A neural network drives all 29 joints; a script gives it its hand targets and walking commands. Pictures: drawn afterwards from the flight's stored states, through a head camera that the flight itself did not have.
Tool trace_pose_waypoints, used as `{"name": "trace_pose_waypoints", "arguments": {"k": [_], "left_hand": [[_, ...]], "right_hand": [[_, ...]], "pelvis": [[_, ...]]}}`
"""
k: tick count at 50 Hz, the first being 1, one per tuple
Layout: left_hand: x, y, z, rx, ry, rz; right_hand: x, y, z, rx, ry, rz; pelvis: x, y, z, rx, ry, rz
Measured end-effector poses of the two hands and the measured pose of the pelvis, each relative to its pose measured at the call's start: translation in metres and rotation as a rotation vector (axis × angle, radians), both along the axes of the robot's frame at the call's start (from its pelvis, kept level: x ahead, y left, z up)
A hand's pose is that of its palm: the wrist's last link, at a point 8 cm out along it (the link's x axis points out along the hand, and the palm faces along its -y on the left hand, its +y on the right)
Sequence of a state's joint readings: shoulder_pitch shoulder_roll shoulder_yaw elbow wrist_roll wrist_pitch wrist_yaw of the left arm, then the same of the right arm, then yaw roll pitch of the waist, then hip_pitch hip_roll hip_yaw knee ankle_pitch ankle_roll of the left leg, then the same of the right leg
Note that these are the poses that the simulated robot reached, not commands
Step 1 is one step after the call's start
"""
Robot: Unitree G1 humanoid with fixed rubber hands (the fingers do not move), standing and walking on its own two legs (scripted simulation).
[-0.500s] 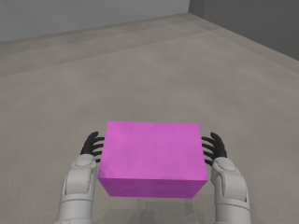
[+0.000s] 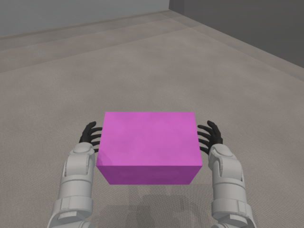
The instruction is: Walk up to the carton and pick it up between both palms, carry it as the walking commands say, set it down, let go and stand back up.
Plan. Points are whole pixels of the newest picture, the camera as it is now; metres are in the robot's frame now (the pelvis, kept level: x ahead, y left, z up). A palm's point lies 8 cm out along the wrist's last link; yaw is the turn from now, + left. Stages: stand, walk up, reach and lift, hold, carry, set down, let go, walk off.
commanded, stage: set down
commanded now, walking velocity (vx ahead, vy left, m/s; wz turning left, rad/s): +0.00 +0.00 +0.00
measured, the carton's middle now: (149, 150) +0.36 +0.02 -0.04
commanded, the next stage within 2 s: none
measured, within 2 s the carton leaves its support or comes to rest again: neither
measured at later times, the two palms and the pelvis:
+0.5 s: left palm (94, 150) +0.34 +0.20 -0.03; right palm (206, 151) +0.35 -0.16 -0.02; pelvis +0.05 +0.00 +0.00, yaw -2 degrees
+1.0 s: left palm (94, 164) +0.34 +0.21 -0.13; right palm (193, 156) +0.38 -0.14 -0.09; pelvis +0.00 +0.01 -0.06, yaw -3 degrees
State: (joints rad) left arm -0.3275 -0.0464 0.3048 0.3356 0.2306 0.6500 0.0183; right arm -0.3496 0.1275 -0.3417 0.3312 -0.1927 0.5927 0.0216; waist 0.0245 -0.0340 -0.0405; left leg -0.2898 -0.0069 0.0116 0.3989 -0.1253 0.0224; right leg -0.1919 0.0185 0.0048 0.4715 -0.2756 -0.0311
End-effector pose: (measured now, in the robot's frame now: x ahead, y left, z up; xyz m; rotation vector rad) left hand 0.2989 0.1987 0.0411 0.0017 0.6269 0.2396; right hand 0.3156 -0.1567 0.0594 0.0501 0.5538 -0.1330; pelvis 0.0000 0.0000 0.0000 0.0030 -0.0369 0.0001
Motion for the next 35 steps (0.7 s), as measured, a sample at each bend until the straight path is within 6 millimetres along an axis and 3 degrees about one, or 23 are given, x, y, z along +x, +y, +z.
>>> {"name": "trace_pose_waypoints", "arguments": {"k": [4, 14, 24, 35], "left_hand": [[0.020, 0.009, -0.008, -0.008, 0.040, -0.038], [0.043, 0.018, -0.043, -0.003, 0.103, -0.034], [0.039, 0.000, -0.070, 0.001, 0.123, -0.033], [0.022, -0.006, -0.104, 0.043, 0.111, -0.060]], "right_hand": [[0.016, 0.006, -0.001, -0.004, 0.038, 0.019], [0.039, 0.013, -0.041, -0.028, 0.104, 0.069], [0.038, -0.005, -0.073, -0.044, 0.141, 0.055], [0.030, -0.009, -0.107, -0.074, 0.130, 0.047]], "pelvis": [[0.006, 0.004, 0.000, -0.002, 0.003, -0.037], [0.036, 0.011, 0.000, 0.004, 0.042, -0.044], [0.053, 0.000, 0.000, 0.018, 0.086, -0.043], [0.035, -0.006, -0.011, 0.024, 0.194, -0.047]]}}
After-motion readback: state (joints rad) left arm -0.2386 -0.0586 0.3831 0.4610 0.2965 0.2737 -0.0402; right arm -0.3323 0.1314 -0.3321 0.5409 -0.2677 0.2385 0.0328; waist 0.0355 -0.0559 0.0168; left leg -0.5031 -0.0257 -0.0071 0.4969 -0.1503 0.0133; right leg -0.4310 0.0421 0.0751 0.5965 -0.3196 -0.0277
